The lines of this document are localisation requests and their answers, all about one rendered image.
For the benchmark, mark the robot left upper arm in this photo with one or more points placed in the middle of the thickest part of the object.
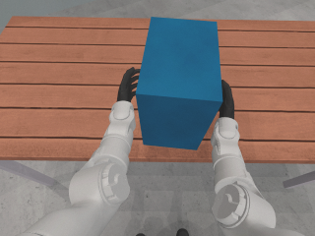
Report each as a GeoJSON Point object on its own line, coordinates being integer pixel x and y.
{"type": "Point", "coordinates": [96, 193]}

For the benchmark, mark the robot right forearm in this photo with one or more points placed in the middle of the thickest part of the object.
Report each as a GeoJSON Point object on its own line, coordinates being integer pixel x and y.
{"type": "Point", "coordinates": [228, 163]}

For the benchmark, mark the robot left hand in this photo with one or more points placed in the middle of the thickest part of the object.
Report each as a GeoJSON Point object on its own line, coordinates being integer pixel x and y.
{"type": "Point", "coordinates": [125, 92]}

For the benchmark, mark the robot right upper arm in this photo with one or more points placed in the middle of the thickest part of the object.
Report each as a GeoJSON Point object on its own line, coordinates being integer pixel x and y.
{"type": "Point", "coordinates": [240, 212]}

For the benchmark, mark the table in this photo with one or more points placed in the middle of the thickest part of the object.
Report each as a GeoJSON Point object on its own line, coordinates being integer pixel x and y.
{"type": "Point", "coordinates": [60, 76]}

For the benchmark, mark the robot left forearm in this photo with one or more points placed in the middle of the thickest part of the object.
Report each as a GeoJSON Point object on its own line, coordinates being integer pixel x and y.
{"type": "Point", "coordinates": [117, 140]}

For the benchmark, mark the robot right hand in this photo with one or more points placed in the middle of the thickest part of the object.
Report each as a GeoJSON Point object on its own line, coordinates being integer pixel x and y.
{"type": "Point", "coordinates": [227, 106]}

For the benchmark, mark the carton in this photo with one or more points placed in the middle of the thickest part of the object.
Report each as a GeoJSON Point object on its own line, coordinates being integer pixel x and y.
{"type": "Point", "coordinates": [179, 91]}

